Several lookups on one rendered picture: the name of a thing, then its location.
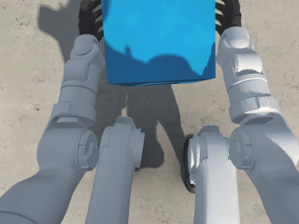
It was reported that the robot left thigh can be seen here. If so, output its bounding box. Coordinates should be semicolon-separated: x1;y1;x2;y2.
85;122;145;224

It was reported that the right robot upper arm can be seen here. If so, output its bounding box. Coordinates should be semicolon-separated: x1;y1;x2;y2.
228;123;299;224

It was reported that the robot right hand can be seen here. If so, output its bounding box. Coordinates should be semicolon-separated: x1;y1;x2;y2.
215;0;242;36

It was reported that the robot right forearm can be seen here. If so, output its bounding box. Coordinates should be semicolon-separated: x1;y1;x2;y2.
216;26;299;160

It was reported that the carton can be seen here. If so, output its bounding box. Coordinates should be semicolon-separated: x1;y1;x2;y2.
101;0;216;87

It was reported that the robot left forearm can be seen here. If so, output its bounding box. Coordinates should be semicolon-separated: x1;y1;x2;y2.
36;34;106;164

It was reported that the robot left hand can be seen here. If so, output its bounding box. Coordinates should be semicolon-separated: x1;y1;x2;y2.
78;0;104;43

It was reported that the left robot upper arm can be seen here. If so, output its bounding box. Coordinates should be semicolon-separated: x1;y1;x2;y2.
0;128;100;224

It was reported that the right robot shin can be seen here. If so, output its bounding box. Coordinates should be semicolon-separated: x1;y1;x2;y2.
189;124;230;184

